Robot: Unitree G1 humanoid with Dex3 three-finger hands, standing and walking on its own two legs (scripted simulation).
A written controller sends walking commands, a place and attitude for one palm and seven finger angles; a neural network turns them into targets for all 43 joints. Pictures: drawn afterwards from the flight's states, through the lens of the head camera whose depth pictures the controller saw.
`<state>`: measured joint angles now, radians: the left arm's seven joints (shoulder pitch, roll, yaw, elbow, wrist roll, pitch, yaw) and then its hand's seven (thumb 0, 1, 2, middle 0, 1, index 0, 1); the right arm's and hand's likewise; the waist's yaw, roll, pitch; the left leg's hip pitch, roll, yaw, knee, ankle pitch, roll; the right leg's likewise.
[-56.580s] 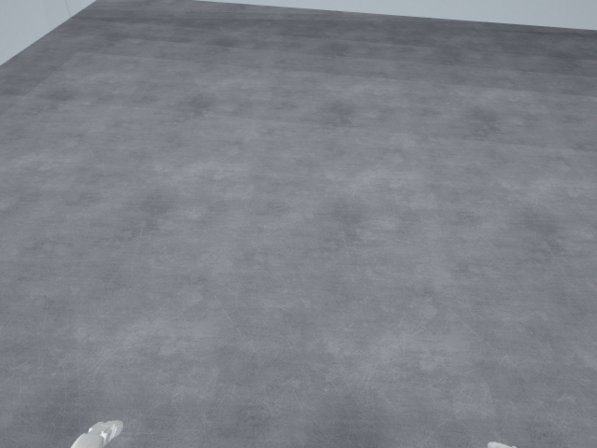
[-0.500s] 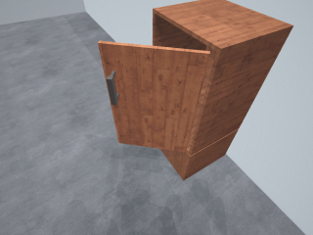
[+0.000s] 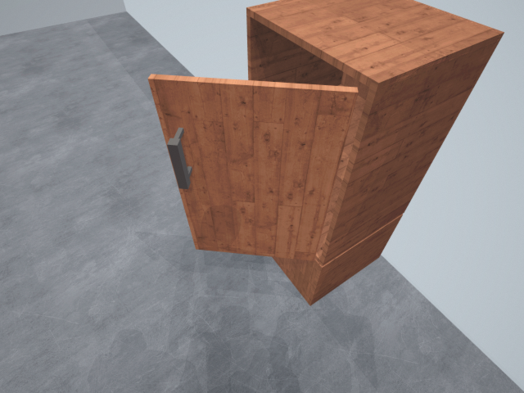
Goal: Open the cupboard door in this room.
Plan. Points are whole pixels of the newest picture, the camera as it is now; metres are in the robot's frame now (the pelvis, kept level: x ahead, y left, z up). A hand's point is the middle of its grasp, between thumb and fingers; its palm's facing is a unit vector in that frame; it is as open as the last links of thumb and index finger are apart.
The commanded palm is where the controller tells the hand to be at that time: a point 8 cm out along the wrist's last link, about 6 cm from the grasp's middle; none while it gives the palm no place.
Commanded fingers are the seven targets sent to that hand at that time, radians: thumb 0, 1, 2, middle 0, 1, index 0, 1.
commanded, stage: come to a stop and stand still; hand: left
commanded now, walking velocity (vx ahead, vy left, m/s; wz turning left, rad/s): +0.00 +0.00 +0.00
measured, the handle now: (182, 158) +0.56 +0.22 +0.01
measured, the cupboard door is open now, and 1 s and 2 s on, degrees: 50 50 50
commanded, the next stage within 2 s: look again from close up in 1.50 s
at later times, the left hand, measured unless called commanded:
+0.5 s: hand out of the picture +0.05 +0.21 -0.17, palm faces +0.00 -0.98 -0.21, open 7.4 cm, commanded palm none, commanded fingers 0.00 0.90 0.90 -0.20 -0.30 -0.20 -0.30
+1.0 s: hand out of the picture +0.02 +0.24 -0.18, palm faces +0.00 -0.98 -0.20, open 7.4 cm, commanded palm none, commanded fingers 0.00 0.90 0.90 -0.20 -0.30 -0.20 -0.30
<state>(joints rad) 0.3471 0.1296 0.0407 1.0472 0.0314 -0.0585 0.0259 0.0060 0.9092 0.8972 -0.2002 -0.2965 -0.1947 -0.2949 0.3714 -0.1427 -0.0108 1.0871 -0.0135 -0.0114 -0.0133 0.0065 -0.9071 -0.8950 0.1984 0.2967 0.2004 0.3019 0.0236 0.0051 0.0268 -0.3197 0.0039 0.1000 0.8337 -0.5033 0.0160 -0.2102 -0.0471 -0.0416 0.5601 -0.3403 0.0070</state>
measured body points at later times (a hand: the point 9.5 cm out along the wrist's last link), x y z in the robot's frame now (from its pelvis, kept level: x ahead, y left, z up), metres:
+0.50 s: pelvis +0.01 +0.03 +0.00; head +0.03 +0.03 +0.45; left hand +0.05 +0.26 -0.15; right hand +0.07 -0.20 -0.16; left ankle +0.07 +0.15 -0.72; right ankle +0.01 -0.06 -0.73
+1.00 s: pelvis -0.01 +0.06 +0.00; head -0.02 +0.08 +0.45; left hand +0.02 +0.30 -0.16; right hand +0.00 -0.17 -0.15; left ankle +0.04 +0.15 -0.73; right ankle +0.01 -0.06 -0.73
